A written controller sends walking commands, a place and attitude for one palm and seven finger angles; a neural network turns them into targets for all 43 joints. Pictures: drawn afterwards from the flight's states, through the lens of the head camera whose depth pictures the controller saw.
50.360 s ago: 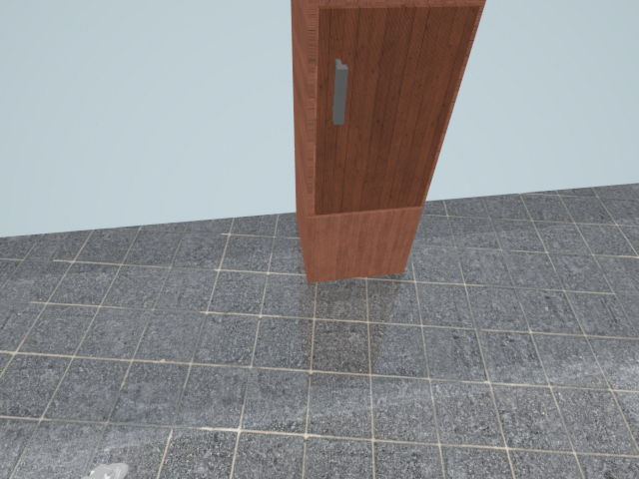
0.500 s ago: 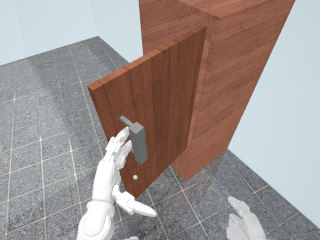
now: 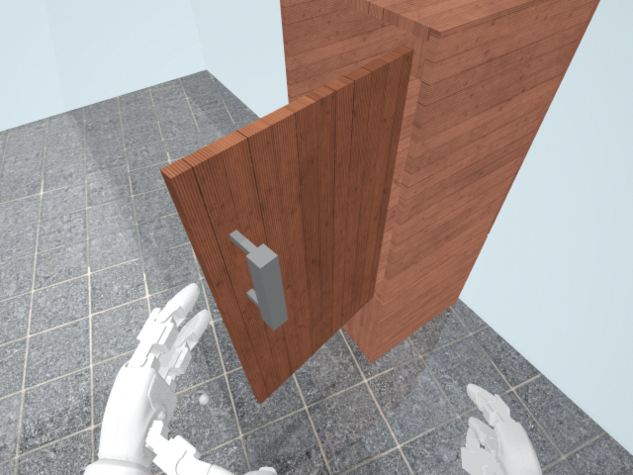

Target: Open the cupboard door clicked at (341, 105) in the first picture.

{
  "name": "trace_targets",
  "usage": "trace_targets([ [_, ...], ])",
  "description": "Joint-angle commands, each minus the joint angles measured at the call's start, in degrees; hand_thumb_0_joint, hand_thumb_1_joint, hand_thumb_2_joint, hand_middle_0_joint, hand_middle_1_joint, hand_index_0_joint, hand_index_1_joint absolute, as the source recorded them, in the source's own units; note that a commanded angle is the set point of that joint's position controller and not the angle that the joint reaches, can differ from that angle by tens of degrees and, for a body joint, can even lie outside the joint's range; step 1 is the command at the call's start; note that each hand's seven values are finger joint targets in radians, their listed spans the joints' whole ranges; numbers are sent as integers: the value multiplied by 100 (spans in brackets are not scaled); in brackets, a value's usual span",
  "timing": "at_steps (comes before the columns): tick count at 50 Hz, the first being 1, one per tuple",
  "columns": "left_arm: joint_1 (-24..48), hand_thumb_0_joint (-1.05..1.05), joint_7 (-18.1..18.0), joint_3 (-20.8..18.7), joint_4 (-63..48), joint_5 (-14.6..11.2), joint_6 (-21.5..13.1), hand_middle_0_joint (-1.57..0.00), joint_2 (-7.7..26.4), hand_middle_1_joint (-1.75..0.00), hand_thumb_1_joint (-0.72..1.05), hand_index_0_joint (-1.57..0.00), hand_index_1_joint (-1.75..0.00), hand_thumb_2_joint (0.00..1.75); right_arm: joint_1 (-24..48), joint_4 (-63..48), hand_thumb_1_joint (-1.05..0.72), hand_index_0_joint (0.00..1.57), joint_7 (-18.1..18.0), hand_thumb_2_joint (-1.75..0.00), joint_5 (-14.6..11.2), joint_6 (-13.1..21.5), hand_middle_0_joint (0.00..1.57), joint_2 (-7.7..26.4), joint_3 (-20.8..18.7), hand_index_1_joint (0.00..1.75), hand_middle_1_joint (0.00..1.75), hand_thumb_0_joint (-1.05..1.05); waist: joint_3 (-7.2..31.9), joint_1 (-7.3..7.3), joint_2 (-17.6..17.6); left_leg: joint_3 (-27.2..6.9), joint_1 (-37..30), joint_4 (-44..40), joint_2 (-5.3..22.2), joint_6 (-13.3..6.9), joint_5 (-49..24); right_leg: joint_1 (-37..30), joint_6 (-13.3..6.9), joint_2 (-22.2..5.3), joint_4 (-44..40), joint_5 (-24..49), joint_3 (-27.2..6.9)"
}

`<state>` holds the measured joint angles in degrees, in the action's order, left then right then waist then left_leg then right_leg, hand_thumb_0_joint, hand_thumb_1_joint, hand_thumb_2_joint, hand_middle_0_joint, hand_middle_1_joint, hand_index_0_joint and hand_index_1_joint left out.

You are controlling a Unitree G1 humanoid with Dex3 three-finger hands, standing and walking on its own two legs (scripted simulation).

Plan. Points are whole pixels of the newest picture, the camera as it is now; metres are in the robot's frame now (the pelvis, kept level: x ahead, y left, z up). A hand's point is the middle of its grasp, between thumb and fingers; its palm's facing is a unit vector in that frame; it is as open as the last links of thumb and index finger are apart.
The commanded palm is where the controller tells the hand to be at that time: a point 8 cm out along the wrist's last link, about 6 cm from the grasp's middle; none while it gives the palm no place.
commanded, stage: slide the hand sideways off the handle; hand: left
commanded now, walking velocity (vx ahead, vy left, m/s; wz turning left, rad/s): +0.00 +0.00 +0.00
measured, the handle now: (257, 280) +0.33 +0.09 +0.09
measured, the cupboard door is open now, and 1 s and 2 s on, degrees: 100 100 100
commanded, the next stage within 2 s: draw the hand back to the body in 0.14 s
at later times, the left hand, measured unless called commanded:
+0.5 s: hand (154, 398) +0.18 +0.17 +0.11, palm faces -0.02 -1.00 -0.05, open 16.3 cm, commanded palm +0.15 +0.23 +0.12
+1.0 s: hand (65, 373) +0.19 +0.24 +0.14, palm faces +0.23 -0.92 -0.31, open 14.3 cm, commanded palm +0.15 +0.29 +0.17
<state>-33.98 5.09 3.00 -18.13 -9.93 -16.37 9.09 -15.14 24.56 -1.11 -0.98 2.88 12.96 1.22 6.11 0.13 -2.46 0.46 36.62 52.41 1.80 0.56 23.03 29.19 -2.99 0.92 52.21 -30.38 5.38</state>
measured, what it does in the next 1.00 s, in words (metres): stands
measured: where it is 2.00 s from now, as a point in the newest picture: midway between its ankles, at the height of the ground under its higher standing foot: outside the picture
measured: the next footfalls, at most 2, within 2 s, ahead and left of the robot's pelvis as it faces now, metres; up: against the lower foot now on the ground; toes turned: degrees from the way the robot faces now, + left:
none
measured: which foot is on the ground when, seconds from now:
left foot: down 0.00-1.00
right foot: down 0.00-1.00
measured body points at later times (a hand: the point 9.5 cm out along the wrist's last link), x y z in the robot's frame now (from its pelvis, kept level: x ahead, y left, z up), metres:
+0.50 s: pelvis -0.01 +0.02 +0.00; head -0.01 +0.00 +0.45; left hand +0.17 +0.22 +0.12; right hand +0.17 -0.20 -0.07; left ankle +0.03 +0.13 -0.69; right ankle -0.04 -0.08 -0.69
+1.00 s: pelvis +0.00 +0.04 +0.04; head +0.00 +0.03 +0.49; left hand +0.17 +0.29 +0.16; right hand +0.19 -0.18 -0.03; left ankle +0.03 +0.13 -0.69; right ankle -0.04 -0.08 -0.69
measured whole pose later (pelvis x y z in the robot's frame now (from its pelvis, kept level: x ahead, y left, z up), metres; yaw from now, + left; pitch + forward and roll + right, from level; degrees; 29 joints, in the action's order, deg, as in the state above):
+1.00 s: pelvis +0.00 +0.04 +0.04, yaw -1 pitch +0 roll -2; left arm -34.4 -5.6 -7.2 -26.8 -4.3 -2.2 17.5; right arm -13.7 29.5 -6.3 -1.1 5.9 12.4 3.8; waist 2.3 2.7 -2.9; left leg 2.3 21.1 37.8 0.9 -2.1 17.3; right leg 12.7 -0.2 0.6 33.6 -21.4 3.5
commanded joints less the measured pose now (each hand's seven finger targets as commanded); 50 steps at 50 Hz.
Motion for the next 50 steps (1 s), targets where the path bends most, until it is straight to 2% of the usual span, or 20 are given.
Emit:
trace_targets([
  [1, -163, 0, 267, -541, -1094, -215, -402, -15, 468, -30, -50, -15, -30, 30, 457, -939, -90, 20, -69, -90, -42, 305, 20, 533, -284, 30, 30, 0, 624, -6, 494, -149, -634, -374, -259, -205, -1028, -42, 398, -124, -1009, 2631, -667],
  [4, -418, 0, 389, -706, -1208, -351, -436, -15, 541, -30, -50, -15, -30, 30, 505, -983, -90, 20, -85, -90, -76, 300, 20, 502, -300, 30, 30, 0, 685, 72, 375, -141, -622, -346, -273, -200, -1128, -135, 415, -141, -941, 2876, -675],
  [5, -280, 0, 426, -705, -1296, -396, -474, -15, 535, -30, -50, -15, -30, 30, 514, -989, -90, 20, -100, -90, -78, 309, 20, 514, -297, 30, 30, 0, 685, 40, 436, -145, -620, -336, -280, -206, -1097, -103, 424, -136, -948, 2812, -674],
  [11, 414, 0, 462, -327, -1313, -414, -660, -15, 385, -30, -50, -15, -30, 30, 472, -956, -90, 20, -156, -90, -73, 500, 20, 584, -271, 30, 30, 0, 336, -162, 210, -243, -547, -268, -230, -222, -574, 597, 323, -55, -1046, 1456, -628],
  [12, 403, 0, 453, -416, -1233, -395, -652, -15, 482, -30, -50, -15, -30, 30, 458, -921, -90, 20, -165, -90, -69, 520, 20, 597, -282, 30, 30, 0, 382, -138, 377, -252, -518, -253, -221, -222, -574, 530, 318, -58, -1070, 1377, -668],
  [13, 310, 0, 445, -523, -1256, -383, -627, -15, 590, -30, -50, -15, -30, 30, 478, -948, -90, 20, -174, -90, -78, 526, 20, 600, -294, 30, 30, 0, 482, -68, 319, -240, -541, -280, -217, -221, -553, 485, 307, -69, -1101, 1283, -695],
  [17, 293, 0, 287, -895, -1416, -316, -349, -15, 932, -30, -50, -15, -30, 30, 520, -940, -90, 20, -195, -90, -117, 519, 20, 555, -271, 30, 30, 0, 721, 87, 101, -225, -747, -499, -195, -238, -623, 229, 238, -17, -1116, 1155, -599],
  [20, 123, 0, 231, -1015, -1510, -409, -75, -15, 854, -30, -50, -15, -30, 30, 604, -966, -90, 20, -206, -90, -160, 497, 20, 506, -235, 30, 30, 0, 685, 154, 50, -200, -904, -658, -190, -231, -722, 102, 238, 24, -1144, 1395, -464],
  [23, 28, 0, 262, -934, -1564, -531, 129, -15, 703, -30, -50, -15, -30, 30, 672, -987, -90, 20, -216, -90, -195, 526, 20, 520, -194, 30, 30, 0, 520, 134, 121, -215, -982, -794, -181, -232, -729, 59, 258, 57, -1236, 1457, -366],
  [26, 199, 0, 350, -1103, -1670, -641, 279, -15, 864, -30, -50, -15, -30, 30, 633, -928, -90, 20, -261, -90, -197, 586, 20, 572, -179, 30, 30, 0, 380, 88, 253, -252, -1035, -873, -168, -238, -715, 45, 280, 75, -1350, 1477, -340],
  [31, 307, 0, 530, -1172, -1889, -645, 386, -15, 994, -30, -50, -15, -30, 30, 581, -874, -90, 20, -274, -90, -194, 710, 20, 605, -138, 30, 30, 0, 332, 98, -38, -318, -1332, -1066, -152, -241, -872, 30, 235, 110, -1368, 1605, -202],
  [32, 330, 0, 531, -1321, -1905, -661, 418, -15, 1117, -30, -50, -15, -30, 30, 587, -848, -90, 20, -277, -90, -196, 725, 20, 617, -151, 30, 30, 0, 375, 123, 68, -328, -1332, -1078, -148, -238, -886, -76, 226, 113, -1397, 1599, -210],
  [37, 416, 0, 614, -1694, -1888, -798, 609, -16, 1279, -30, -32, -16, -30, 37, 643, -737, -90, 20, -306, -90, -224, 800, 20, 633, -131, 30, 30, 0, 376, 190, -73, -342, -1511, -1230, -150, -216, -910, -228, 210, 131, -1534, 1587, -168],
  [38, 589, 0, -163, -1764, -2409, 61, 648, -16, 1998, -30, -29, -16, -30, 39, 741, -810, -90, 20, -461, -90, -144, 729, 20, 561, -93, 30, 30, 0, 204, 390, -4, -225, -1602, -1447, -103, -212, -770, -270, 140, -38, -2070, 1457, -588],
  [39, 199, 0, -494, -1531, -2178, 123, 779, -16, 1468, -30, -26, -16, -30, 40, 685, -737, -90, 20, -518, -90, -103, 693, 20, 452, -57, 30, 30, 0, -22, 248, -72, -149, -1763, -1485, -119, -209, -724, -251, 144, -100, -2290, 1337, -603],
  [41, -7, 0, -752, -1340, -2140, 309, 946, -16, 1238, -30, -18, -16, -30, 43, 661, -671, -90, 20, -506, -90, -94, 620, 20, 467, -36, 30, 30, 0, -188, 227, -141, -180, -1900, -1610, -75, -206, -742, -316, 156, -91, -2322, 1331, -475],
  [42, 47, 0, -861, -1368, -2055, 385, 1007, -16, 1282, -30, -15, -16, -30, 45, 704, -605, -90, 20, -513, -90, -69, 594, 20, 496, -38, 30, 30, 0, -175, 219, 42, -186, -1967, -1683, -69, -227, -779, -443, 164, -82, -2438, 1353, -471],
  [44, 301, 0, -1029, -1416, -2177, 508, 1006, -16, 1407, -30, -8, -16, -30, 48, 755, -548, -90, 20, -525, -90, -38, 575, 20, 535, -26, 30, 30, 0, -200, 186, -140, -197, -2187, -1897, -44, -215, -762, -578, 174, -94, -2553, 1307, -434],
  [47, 452, 0, -1219, -1634, -2094, 622, 1016, -17, 1635, -30, 2, -17, -30, 52, 858, -416, -90, 20, -566, -90, 13, 593, 20, 565, -18, 30, 30, 0, -212, 217, -63, -208, -2446, -2185, -28, -230, -868, -879, 164, -88, -2770, 1412, -422],
  [50, 471, 0, -1295, -1714, -2181, 656, 988, -17, 1626, -30, 13, -17, -30, 57, 895, -327, -90, 20, -553, -90, 32, 622, 20, 556, -15, 30, 30, 0, -98, 243, -140, -217, -2740, -2445, -5, -221, -1151, -1204, 165, -90, -2814, 1679, -367],
])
